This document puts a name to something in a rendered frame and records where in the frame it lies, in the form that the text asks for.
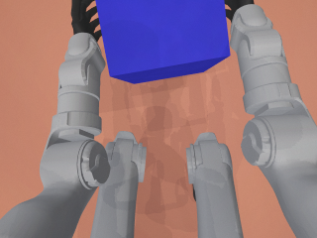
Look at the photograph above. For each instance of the carton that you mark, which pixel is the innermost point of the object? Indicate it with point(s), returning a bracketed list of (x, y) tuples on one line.
[(148, 40)]

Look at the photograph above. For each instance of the left robot shin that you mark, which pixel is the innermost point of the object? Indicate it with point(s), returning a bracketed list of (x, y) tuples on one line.
[(121, 135)]

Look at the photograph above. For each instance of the robot left upper arm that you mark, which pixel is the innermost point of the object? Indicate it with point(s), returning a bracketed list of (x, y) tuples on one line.
[(70, 173)]

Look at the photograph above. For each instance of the left robot hand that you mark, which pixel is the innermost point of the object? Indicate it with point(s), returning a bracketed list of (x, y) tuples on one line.
[(81, 18)]

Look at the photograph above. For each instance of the right robot forearm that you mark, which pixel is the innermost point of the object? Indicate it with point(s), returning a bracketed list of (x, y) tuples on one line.
[(263, 65)]

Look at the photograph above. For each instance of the left robot forearm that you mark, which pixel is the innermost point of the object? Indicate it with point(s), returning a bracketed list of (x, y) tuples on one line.
[(78, 95)]

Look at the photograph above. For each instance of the robot left thigh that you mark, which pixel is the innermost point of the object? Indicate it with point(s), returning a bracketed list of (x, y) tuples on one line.
[(115, 209)]

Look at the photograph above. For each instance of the robot right upper arm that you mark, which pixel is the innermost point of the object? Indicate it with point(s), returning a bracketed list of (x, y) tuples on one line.
[(284, 147)]

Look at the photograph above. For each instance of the right robot hand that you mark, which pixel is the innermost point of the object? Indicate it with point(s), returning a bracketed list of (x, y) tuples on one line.
[(235, 5)]

